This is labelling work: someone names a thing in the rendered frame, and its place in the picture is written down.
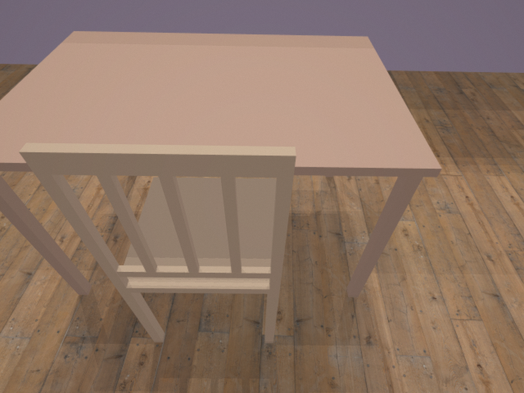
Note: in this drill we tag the table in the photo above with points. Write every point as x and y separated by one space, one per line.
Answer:
331 97

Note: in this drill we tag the chair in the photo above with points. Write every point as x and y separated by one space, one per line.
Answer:
194 235

